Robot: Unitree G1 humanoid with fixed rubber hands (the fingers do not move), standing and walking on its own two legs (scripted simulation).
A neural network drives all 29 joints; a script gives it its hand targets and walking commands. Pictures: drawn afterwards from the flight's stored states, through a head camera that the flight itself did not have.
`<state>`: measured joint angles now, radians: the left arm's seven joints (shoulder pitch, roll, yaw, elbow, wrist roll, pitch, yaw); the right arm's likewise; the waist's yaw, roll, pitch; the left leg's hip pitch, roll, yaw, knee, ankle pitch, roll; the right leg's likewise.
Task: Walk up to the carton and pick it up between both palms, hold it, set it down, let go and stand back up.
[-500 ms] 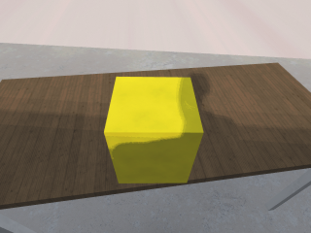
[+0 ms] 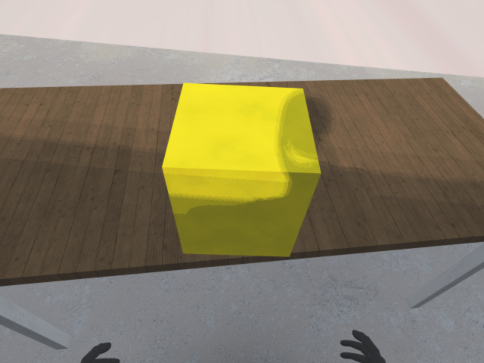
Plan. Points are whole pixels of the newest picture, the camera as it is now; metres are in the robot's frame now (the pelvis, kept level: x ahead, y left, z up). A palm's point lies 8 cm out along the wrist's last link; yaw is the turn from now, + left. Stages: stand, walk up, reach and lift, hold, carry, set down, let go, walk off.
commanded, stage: reach and lift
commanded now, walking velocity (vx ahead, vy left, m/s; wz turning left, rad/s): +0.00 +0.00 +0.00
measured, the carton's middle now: (239, 175) +0.44 +0.02 +0.06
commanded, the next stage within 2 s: none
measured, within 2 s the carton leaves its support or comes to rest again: neither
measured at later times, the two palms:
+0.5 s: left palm out of the picture +0.10 +0.26 -0.06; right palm out of the picture +0.15 -0.20 -0.05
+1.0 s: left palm out of the picture +0.14 +0.26 -0.02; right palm (367, 348) +0.17 -0.18 -0.01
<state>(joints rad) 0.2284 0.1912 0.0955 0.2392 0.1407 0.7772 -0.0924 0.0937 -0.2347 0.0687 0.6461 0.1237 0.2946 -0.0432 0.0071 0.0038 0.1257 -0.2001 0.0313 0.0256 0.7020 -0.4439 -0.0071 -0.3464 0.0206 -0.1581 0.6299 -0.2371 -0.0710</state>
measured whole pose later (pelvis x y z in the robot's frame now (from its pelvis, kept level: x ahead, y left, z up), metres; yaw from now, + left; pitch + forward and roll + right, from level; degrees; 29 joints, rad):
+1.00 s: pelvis +0.02 +0.01 +0.03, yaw +5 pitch -4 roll -1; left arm 0.39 0.25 0.02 0.18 -0.07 0.17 -0.01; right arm 0.43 -0.10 -0.02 0.24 0.08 -0.01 -0.05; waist 0.02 -0.02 0.08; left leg 0.00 0.02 0.04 0.35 -0.27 0.00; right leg -0.11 0.03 -0.10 0.30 -0.12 -0.05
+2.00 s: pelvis +0.02 +0.03 +0.03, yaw +5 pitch -2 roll -1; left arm 0.06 0.25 -0.06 0.08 -0.22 0.13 0.04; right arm 0.13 -0.18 -0.08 0.08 0.21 0.06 -0.07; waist -0.01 0.02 0.04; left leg -0.03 0.01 0.05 0.36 -0.29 0.02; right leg -0.13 0.02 -0.08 0.29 -0.12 -0.02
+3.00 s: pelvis +0.02 +0.03 +0.03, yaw +5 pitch +2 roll -1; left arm -0.77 0.30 0.10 0.55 -0.15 0.49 0.02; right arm -0.66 -0.30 -0.08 0.58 0.30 0.32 -0.09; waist -0.08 -0.01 -0.04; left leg -0.15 0.01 0.04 0.36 -0.26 0.02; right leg -0.24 0.02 -0.09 0.28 -0.08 -0.03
